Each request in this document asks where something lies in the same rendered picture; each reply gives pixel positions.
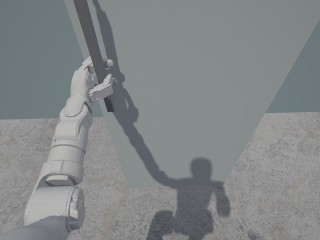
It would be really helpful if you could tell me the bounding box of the robot right hand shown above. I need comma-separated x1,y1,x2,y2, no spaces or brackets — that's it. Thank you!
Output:
248,230,267,240

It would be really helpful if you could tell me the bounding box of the fridge door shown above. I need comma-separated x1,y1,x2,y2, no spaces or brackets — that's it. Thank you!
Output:
65,0,320,188

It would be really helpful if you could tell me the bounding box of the robot left upper arm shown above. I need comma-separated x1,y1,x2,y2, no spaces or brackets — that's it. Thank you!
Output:
0,185,85,240

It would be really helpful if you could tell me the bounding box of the handle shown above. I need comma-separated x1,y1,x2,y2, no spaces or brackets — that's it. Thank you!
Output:
73,0,115,112

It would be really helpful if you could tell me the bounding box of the robot left hand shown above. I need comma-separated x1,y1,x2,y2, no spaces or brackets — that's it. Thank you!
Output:
70,56,118,106

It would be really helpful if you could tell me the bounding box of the robot left forearm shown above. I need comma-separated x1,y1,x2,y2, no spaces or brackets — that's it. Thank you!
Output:
24,95,93,226

